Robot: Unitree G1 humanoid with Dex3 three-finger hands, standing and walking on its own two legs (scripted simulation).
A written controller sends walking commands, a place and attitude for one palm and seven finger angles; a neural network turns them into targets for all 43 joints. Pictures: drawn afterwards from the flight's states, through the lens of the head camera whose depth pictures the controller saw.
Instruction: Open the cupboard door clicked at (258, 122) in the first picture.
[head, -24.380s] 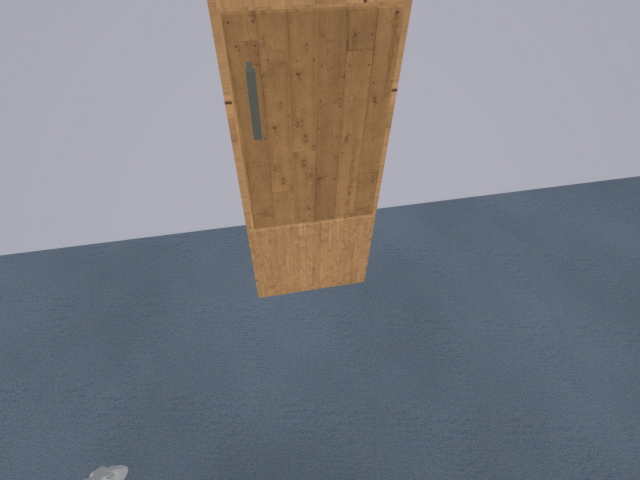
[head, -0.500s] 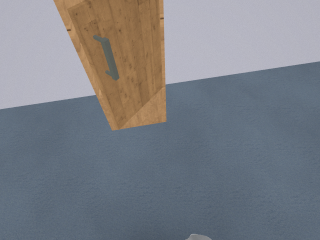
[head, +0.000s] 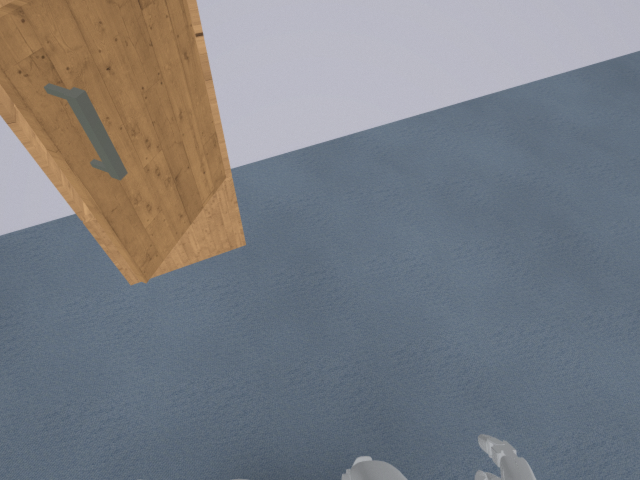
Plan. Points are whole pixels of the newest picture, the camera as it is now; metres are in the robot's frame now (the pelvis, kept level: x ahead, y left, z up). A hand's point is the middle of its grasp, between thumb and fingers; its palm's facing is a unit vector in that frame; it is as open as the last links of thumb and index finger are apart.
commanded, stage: walk to a spot facing it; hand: left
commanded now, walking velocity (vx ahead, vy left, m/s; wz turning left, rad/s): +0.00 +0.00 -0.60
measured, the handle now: (88, 134) +0.54 +0.41 +0.06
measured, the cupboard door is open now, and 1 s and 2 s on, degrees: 43 43 43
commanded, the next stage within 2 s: turn to face it in 1.90 s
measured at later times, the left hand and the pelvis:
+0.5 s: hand (227, 430) +0.19 +0.15 -0.17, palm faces -0.31 -0.93 -0.20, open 7.4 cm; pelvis +0.03 -0.02 +0.00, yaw -18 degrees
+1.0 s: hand (311, 357) +0.31 +0.04 -0.18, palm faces -0.58 -0.80 -0.16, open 7.4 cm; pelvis +0.17 -0.09 -0.01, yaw -38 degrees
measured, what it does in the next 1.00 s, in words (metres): walks ahead, turning right: right foot, then left foot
